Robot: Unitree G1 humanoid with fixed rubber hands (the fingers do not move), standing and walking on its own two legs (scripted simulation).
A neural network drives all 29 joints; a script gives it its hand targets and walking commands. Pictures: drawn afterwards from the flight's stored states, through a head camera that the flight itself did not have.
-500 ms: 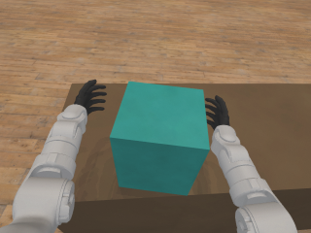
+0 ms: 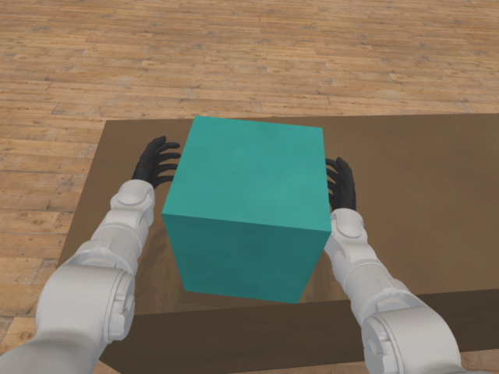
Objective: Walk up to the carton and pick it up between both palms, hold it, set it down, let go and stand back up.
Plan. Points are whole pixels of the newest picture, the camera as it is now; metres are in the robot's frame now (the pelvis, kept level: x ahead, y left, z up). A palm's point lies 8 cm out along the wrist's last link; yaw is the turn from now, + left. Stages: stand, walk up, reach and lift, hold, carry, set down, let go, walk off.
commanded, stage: reach and lift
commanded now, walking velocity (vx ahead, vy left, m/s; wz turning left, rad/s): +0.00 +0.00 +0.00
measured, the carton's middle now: (249, 214) +0.38 -0.06 +0.03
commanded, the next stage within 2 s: none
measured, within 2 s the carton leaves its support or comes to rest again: neither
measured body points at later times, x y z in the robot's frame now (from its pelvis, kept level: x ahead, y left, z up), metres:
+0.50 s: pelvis -0.01 +0.00 +0.00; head +0.03 +0.02 +0.45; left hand +0.46 +0.08 +0.09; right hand +0.37 -0.22 +0.08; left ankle -0.04 +0.11 -0.74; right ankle +0.05 -0.13 -0.74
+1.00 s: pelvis +0.02 +0.01 +0.01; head +0.04 +0.03 +0.46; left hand +0.46 +0.09 +0.09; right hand +0.36 -0.21 +0.08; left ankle -0.04 +0.11 -0.74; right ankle +0.05 -0.13 -0.74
